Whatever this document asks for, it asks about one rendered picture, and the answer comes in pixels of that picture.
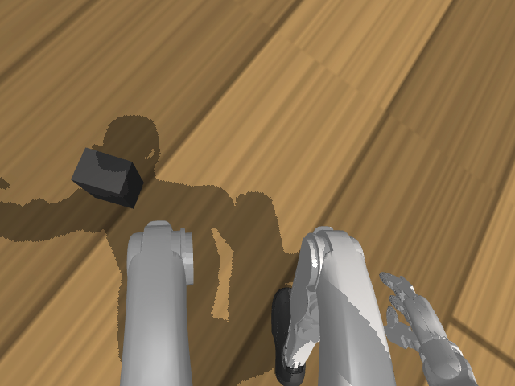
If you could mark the carton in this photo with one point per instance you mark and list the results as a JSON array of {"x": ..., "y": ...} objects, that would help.
[{"x": 109, "y": 178}]

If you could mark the right robot hand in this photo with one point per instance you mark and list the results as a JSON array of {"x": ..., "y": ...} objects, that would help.
[{"x": 417, "y": 311}]

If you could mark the right robot foot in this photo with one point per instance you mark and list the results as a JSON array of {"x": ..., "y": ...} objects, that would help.
[{"x": 280, "y": 321}]

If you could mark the right robot arm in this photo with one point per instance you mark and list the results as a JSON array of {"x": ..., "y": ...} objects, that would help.
[{"x": 445, "y": 365}]

